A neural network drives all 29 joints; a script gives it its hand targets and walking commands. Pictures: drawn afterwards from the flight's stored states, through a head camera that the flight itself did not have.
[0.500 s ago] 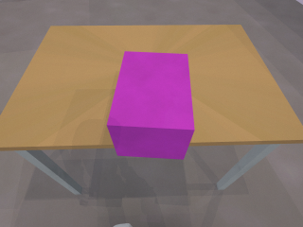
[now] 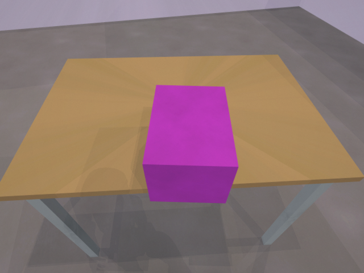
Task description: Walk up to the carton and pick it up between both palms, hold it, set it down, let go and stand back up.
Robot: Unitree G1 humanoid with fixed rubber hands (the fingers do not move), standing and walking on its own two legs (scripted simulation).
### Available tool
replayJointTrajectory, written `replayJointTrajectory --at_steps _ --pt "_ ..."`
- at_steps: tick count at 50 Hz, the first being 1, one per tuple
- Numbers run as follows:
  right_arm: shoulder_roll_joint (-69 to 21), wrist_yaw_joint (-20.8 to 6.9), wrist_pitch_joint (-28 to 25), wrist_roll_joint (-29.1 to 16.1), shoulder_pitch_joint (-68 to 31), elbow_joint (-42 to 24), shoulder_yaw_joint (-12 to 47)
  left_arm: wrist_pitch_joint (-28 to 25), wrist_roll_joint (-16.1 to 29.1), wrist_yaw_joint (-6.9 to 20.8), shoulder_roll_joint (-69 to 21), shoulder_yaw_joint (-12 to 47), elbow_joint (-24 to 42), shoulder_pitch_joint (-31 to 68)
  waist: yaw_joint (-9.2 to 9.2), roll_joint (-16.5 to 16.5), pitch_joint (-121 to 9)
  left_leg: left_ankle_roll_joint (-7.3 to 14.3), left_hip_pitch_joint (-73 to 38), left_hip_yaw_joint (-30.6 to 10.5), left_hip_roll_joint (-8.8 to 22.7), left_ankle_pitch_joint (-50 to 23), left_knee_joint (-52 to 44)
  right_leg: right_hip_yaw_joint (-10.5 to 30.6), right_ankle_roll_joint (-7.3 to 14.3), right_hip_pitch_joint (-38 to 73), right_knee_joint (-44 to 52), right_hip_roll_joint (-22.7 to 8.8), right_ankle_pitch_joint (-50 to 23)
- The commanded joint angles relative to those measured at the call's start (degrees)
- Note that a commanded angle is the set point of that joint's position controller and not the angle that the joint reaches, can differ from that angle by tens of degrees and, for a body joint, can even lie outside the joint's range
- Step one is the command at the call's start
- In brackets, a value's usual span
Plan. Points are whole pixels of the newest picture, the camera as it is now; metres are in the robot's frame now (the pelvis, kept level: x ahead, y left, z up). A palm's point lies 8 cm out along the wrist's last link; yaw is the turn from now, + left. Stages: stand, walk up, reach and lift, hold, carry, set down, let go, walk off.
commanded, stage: stand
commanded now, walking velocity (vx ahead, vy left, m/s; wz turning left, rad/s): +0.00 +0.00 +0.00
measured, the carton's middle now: (189, 141) +0.44 -0.01 +0.03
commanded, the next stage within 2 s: reach and lift in 0.30 s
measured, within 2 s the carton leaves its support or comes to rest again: neither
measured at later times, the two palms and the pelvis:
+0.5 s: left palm out of the picture +0.13 +0.25 -0.14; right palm out of the picture +0.12 -0.21 -0.14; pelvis -0.02 +0.01 +0.00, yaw +0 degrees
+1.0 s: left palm out of the picture +0.16 +0.19 -0.11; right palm out of the picture +0.16 -0.21 -0.10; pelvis +0.02 +0.00 -0.01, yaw +1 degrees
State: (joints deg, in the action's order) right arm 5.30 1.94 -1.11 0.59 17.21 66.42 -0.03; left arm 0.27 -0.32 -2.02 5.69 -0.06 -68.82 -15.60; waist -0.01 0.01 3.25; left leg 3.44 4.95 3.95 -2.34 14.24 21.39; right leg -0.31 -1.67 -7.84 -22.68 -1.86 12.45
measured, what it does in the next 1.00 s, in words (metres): stands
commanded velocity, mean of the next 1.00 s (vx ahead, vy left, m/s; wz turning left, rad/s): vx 0.00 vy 0.00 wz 0.00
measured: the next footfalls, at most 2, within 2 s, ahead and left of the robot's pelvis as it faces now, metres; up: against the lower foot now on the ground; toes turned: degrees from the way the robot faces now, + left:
none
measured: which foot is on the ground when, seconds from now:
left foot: down 0.00-1.00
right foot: down 0.00-1.00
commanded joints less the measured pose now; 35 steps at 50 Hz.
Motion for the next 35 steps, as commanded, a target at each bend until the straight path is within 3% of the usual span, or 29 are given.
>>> replayJointTrajectory --at_steps 1,15,16,17,18,19,20,22,23,26,27,31,33,35 --pt "5.0 0.3 -0.8 0.0 5.1 -0.8 -0.8 -0.9 0.1 -0.4 4.3 -0.5 0.6 -4.0 -0.09 1.4 2.8 0.1 3.2 -7.8 8.1 -8.0 -6.1 3.4 2.0 -1.8 3.5 -4.0 -7.1" --pt "3.9 0.6 -0.9 -0.1 6.6 0.2 -0.6 -0.8 0.0 -0.8 3.0 -0.3 -0.8 -6.0 0.02 -0.1 3.6 0.1 3.0 -7.5 7.9 -12.6 -5.4 2.9 1.7 -2.1 2.5 -4.1 -7.7" --pt "8.2 -1.7 3.4 -5.3 -63.1 -39.1 -6.7 7.0 5.4 -0.2 17.2 1.5 40.8 68.7 -0.06 0.4 -3.8 0.1 1.8 -7.2 9.4 -23.3 -2.8 1.9 1.5 -1.2 0.1 -4.2 -11.3" --pt "4.3 -2.9 9.0 2.2 -45.3 -27.1 -12.1 11.3 4.1 -4.4 13.0 0.9 32.7 51.1 -0.04 -0.2 -3.3 0.0 2.7 -7.0 9.4 -20.9 -2.9 1.5 1.5 -1.8 0.1 -3.8 -7.9" --pt "2.1 -3.6 13.0 2.5 -36.9 -23.5 -14.2 14.8 3.3 -5.2 8.9 3.0 29.5 42.8 -0.14 -1.8 -1.5 0.6 11.0 -8.7 9.7 6.1 -8.3 1.4 2.0 -1.6 1.1 -2.9 3.0" --pt "0.1 -3.5 15.5 1.7 -37.0 -26.8 -12.3 18.5 5.0 -5.3 4.8 4.7 31.1 43.5 -0.07 -3.7 0.7 1.4 14.3 -11.4 10.4 23.9 -12.5 0.9 2.4 -1.6 -0.2 -1.1 9.2" --pt "-1.6 -3.4 18.8 1.5 -37.8 -27.9 -11.2 22.6 8.3 -5.5 2.5 5.5 31.3 43.8 -0.04 -4.5 -1.1 2.3 12.2 -13.5 11.8 23.8 -13.2 0.4 2.2 -0.8 -2.7 -0.5 5.3" --pt "-5.6 -3.2 26.2 -0.8 -36.0 -24.5 -7.0 30.3 11.7 -4.4 -0.6 6.3 28.0 42.5 -0.04 -3.4 -7.3 2.8 8.6 -12.0 11.8 14.2 -10.0 0.5 1.9 0.7 -2.5 -1.1 -1.2" --pt "-6.8 -2.7 29.3 -2.1 -32.8 -21.0 -4.7 32.8 12.3 -3.3 -0.9 6.1 23.1 40.3 -0.06 -1.9 -10.0 2.7 5.6 -10.7 11.1 7.5 -7.6 1.0 1.8 0.9 -1.8 -1.7 -5.0" --pt "-2.4 0.3 33.4 -7.6 -22.1 -10.6 -1.6 33.4 12.4 0.4 -1.0 5.4 9.7 34.7 -0.18 1.1 -19.2 2.5 -4.4 -6.1 9.3 -23.6 1.8 1.6 1.8 1.9 -2.3 -3.7 -19.5" --pt "0.3 1.4 33.2 -9.2 -19.8 -9.0 -1.2 33.0 10.0 1.9 0.8 3.8 8.3 33.2 -0.21 0.7 -21.4 2.3 -6.5 -5.1 9.2 -30.6 4.2 1.1 2.3 1.9 -3.3 -4.1 -22.6" --pt "8.8 5.7 27.4 -10.0 -18.8 -10.6 0.0 34.8 -3.5 6.2 6.6 -4.7 19.0 23.9 -0.19 -1.7 -21.6 2.1 -5.6 -4.7 10.5 -40.9 7.6 -0.8 2.8 -1.1 -6.3 -3.7 -21.9" --pt "9.3 7.6 22.9 -8.9 -21.6 -12.9 0.0 36.9 -6.9 6.1 6.9 -9.1 27.1 21.3 -0.14 -1.8 -20.1 1.7 -2.7 -5.0 10.7 -42.8 7.8 -1.1 2.8 -1.6 -7.1 -3.8 -21.4" --pt "8.5 8.1 20.5 -7.0 -21.4 -20.9 -0.4 37.7 -8.7 4.8 5.2 -10.9 34.8 18.6 -0.08 -1.3 -19.1 1.2 0.0 -5.1 10.7 -42.2 7.7 -0.9 2.8 -1.1 -7.5 -4.1 -21.5"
